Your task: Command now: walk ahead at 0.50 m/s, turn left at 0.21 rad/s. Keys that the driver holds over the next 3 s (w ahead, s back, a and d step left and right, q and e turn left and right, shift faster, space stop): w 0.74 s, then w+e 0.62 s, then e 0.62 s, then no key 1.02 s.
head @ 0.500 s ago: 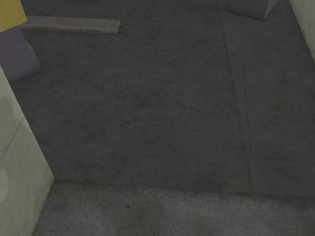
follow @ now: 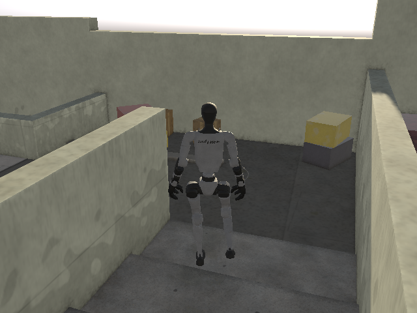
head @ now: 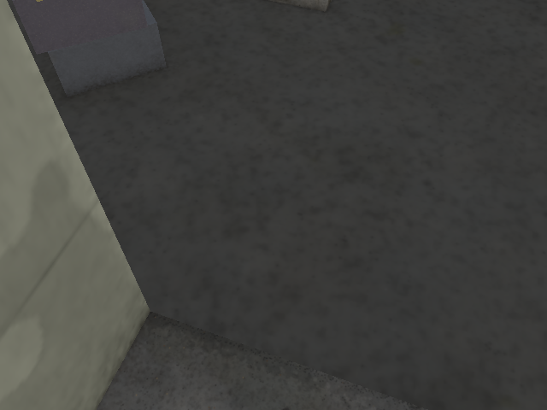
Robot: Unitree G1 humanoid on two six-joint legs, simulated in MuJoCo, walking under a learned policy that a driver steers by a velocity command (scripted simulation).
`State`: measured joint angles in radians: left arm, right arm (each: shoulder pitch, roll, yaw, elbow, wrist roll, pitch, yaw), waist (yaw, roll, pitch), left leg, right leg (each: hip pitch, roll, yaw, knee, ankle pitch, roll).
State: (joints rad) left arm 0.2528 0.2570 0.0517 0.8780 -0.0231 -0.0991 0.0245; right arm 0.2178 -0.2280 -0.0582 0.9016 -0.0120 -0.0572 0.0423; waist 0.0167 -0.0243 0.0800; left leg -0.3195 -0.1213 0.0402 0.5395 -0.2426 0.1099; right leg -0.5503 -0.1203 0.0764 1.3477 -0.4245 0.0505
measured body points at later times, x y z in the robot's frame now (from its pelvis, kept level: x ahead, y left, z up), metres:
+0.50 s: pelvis +0.27 -0.09 +0.02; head +0.29 -0.10 +0.47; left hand +0.33 +0.18 -0.10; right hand +0.39 -0.36 -0.11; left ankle +0.30 +0.08 -0.65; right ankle +0.30 -0.17 -0.73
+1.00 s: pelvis +0.60 +0.04 -0.10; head +0.63 +0.05 +0.35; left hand +0.51 +0.31 -0.23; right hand +0.82 -0.22 -0.16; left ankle +0.71 +0.16 -0.83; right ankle +0.31 -0.16 -0.69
